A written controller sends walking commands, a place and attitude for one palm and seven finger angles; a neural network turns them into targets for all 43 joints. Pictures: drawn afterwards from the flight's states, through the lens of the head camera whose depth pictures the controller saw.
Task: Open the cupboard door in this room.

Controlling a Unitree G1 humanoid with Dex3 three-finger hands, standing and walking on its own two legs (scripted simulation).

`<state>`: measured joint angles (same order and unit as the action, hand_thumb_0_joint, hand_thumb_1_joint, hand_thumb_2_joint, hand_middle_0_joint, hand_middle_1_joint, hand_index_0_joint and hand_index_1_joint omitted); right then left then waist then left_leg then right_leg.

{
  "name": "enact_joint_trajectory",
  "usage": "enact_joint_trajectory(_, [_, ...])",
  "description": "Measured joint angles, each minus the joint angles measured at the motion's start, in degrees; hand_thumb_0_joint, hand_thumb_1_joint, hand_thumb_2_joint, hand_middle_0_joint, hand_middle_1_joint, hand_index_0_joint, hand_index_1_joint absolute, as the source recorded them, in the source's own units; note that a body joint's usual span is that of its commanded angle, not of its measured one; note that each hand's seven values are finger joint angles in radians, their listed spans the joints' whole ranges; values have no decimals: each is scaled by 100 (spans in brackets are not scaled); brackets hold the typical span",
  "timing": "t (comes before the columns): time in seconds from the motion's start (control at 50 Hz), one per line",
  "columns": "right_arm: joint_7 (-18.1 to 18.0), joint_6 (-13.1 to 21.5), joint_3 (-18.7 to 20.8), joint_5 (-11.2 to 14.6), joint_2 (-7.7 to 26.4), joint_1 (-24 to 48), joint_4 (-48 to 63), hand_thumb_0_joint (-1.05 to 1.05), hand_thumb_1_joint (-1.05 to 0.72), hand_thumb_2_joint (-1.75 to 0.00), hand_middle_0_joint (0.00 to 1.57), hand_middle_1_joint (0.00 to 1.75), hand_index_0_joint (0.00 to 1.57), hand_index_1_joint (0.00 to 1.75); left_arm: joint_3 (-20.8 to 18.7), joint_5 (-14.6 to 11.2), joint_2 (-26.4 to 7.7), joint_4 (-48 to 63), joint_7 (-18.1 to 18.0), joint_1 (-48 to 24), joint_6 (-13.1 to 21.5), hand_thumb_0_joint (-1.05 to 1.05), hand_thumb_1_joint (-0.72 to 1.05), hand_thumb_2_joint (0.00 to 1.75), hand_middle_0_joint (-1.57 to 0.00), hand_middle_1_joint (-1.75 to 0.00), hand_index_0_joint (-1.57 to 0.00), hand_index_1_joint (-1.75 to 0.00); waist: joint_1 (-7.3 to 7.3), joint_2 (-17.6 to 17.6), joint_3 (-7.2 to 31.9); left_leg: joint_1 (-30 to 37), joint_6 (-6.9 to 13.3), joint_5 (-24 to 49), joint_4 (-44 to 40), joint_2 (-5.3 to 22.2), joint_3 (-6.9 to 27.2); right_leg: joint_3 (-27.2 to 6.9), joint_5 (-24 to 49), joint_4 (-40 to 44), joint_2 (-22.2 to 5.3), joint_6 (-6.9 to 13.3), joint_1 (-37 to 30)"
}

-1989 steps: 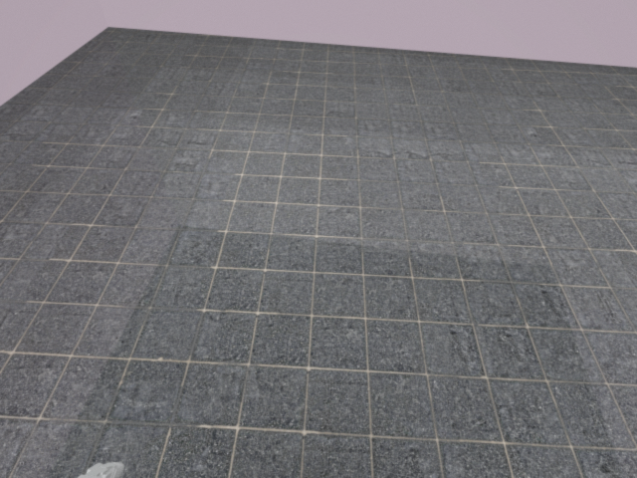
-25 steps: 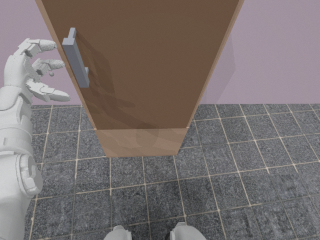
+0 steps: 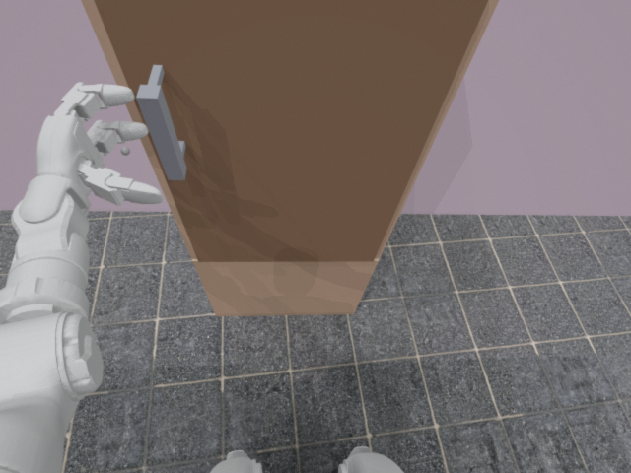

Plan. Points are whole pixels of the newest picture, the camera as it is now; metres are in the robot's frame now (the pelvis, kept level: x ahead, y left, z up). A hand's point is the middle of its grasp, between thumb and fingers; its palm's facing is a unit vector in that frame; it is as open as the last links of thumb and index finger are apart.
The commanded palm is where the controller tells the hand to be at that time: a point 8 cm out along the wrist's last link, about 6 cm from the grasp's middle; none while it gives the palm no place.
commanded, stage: slide the fingers in behind the handle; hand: left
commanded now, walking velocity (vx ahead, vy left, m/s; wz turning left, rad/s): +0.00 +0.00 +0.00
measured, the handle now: (167, 126) +0.53 +0.16 +0.11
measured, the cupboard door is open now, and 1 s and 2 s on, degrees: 0 0 0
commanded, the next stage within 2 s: close the thumb around the handle in 1.08 s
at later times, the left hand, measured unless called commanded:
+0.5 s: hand (139, 158) +0.47 +0.19 +0.10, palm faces +0.05 -1.00 +0.01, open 14.9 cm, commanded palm +0.45 +0.20 +0.11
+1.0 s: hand (178, 157) +0.48 +0.15 +0.10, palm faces +0.00 -1.00 -0.02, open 13.9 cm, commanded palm +0.45 +0.19 +0.11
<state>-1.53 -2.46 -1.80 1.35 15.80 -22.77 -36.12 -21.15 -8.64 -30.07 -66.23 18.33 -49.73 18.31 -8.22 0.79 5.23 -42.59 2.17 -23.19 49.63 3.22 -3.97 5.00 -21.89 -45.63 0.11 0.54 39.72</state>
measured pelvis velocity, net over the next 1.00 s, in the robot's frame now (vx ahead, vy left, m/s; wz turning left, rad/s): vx -0.01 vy -0.01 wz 0.02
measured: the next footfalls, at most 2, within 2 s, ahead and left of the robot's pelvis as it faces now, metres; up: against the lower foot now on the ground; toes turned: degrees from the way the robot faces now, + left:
none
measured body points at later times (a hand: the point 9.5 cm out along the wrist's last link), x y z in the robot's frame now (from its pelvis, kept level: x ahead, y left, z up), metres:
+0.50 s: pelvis +0.00 +0.00 +0.00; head +0.09 +0.02 +0.44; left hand +0.47 +0.24 +0.11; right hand +0.04 -0.26 -0.12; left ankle +0.00 +0.09 -0.70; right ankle +0.00 -0.12 -0.70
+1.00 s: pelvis -0.01 -0.01 +0.00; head +0.08 +0.00 +0.44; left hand +0.47 +0.20 +0.10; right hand +0.03 -0.27 -0.12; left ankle +0.00 +0.09 -0.70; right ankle +0.00 -0.12 -0.70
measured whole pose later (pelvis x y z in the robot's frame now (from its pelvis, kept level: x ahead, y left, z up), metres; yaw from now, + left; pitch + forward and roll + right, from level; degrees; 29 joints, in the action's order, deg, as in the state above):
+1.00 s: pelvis -0.01 -0.01 +0.00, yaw +1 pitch +15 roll -1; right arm -0.2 0.6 -1.4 0.9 15.1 -21.0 -37.6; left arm -16.4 -5.9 -22.4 -66.7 8.9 -50.8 21.0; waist -8.1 1.1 4.6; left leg -41.7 1.4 -22.2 49.2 2.7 -3.5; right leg 5.2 -22.2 -47.1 -0.3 1.4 39.5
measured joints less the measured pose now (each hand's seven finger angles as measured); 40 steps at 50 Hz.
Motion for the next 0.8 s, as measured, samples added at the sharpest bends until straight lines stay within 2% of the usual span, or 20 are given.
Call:
enact_joint_trajectory(0.34, [125,46,81,-31,-73,90,-170,0,-90,-90,21,30,20,30,557,-154,518,289,-552,68,31,-1,-50,30,-24,-118,-21,-118,221,45,38,22,-2,-39,53,-90,127,118,-93,-49,-79,-10,-90])
enact_joint_trajectory(0.64, [189,208,108,-59,-108,98,-381,0,-90,-90,21,30,20,30,915,-198,841,196,-1019,-16,178,-1,-50,30,-30,-119,-4,-114,287,67,4,32,-23,18,70,-151,220,207,-110,-117,-133,20,-124])
enact_joint_trajectory(0.72, [195,271,123,-65,-95,104,-413,0,-90,-90,21,30,20,30,990,-194,881,186,-1075,-33,213,-1,-50,30,-30,-119,-2,-113,297,61,0,14,-34,40,73,-159,240,225,-106,-135,-141,33,-107])
enact_joint_trajectory(0.8, [188,301,122,-58,-64,144,-439,0,-90,-90,21,30,20,30,1247,-31,964,188,-879,-61,244,-1,-50,30,-30,-119,-7,-114,279,65,-16,19,-41,53,73,-160,244,227,-103,-149,-141,43,-107])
